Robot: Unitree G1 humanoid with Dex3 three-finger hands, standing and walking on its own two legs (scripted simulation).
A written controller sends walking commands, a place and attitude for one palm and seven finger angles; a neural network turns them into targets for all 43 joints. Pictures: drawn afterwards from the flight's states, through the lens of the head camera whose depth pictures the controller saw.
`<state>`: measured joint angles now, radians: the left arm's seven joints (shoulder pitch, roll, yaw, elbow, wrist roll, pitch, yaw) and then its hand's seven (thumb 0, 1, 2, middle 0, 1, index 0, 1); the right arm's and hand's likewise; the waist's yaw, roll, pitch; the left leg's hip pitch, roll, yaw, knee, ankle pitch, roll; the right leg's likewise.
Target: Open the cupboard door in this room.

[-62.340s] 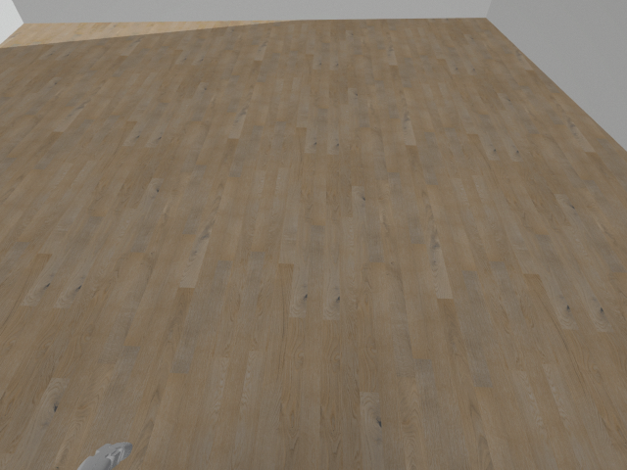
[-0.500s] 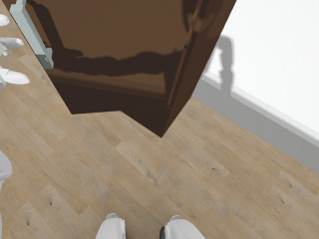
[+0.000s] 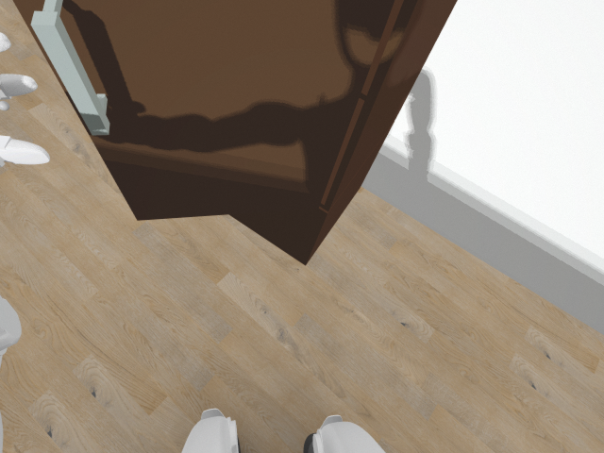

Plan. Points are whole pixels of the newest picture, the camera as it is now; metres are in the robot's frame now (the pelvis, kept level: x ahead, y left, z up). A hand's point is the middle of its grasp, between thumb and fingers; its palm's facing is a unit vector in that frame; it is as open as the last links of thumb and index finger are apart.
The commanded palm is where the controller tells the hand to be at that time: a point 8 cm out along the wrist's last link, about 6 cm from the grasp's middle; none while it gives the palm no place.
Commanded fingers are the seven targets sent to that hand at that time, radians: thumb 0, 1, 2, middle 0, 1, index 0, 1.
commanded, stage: move the hooked fingers beside the handle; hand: left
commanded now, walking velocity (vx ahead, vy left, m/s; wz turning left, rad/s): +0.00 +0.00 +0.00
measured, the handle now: (79, 70) +0.55 +0.23 +0.11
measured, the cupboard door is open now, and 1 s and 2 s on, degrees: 42 42 41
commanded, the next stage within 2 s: slide the fingers in behind the handle in 0.56 s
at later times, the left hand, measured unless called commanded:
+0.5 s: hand (16, 110) +0.49 +0.28 +0.12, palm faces +0.08 -1.00 +0.02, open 14.0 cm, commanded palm +0.48 +0.32 +0.10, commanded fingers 0.00 -0.50 0.30 -0.30 -1.20 -0.30 -1.20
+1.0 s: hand (33, 103) +0.50 +0.27 +0.11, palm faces +0.07 -1.00 +0.02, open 14.0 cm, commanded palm +0.49 +0.31 +0.11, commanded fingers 0.00 -0.50 0.30 -0.30 -1.20 -0.30 -1.20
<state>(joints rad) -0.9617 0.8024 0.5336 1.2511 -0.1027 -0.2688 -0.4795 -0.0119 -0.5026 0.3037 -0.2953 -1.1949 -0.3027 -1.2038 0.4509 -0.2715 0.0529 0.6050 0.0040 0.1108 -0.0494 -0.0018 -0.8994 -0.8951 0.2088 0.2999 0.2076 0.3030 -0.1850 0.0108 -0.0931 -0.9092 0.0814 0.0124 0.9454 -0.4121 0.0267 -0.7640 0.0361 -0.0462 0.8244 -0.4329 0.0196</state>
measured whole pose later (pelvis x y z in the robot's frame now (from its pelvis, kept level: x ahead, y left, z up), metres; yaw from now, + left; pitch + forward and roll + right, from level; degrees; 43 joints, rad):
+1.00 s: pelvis -0.01 -0.01 -0.01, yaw +0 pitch +22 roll -5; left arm -1.02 0.78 0.50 1.27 -0.10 -0.28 -0.43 -0.01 -0.50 0.30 -0.30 -1.20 -0.30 -1.20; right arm 0.44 -0.28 0.06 0.62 0.01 0.08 -0.05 0.00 -0.90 -0.90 0.21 0.30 0.21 0.30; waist -0.20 0.02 -0.08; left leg -0.95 0.09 -0.01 0.97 -0.40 0.01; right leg -0.81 0.05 -0.06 0.86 -0.43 0.01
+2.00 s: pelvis -0.01 -0.02 +0.00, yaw +1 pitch +20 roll -4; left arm -1.00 0.61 0.45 1.24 -0.08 -0.31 -0.25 -0.01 -0.50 0.30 -0.29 -1.20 -0.30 -1.20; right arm 0.44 -0.27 0.03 0.64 -0.01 0.07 -0.02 0.00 -0.90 -0.90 0.21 0.30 0.21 0.30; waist -0.20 0.03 -0.09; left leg -0.91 0.08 0.00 0.95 -0.39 0.00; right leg -0.78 0.04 -0.05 0.88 -0.44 0.00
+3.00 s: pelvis -0.01 -0.02 +0.00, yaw +1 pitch +20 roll -4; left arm -1.00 0.59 0.43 1.23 -0.08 -0.31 -0.23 0.01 0.74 0.83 -0.38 -1.33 -0.39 -1.33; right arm 0.45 -0.26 0.03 0.65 -0.01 0.07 -0.01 0.00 -0.90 -0.90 0.21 0.30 0.21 0.30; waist -0.19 0.04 -0.10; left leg -0.90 0.08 0.00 0.95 -0.40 0.01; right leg -0.77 0.04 -0.05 0.86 -0.45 0.00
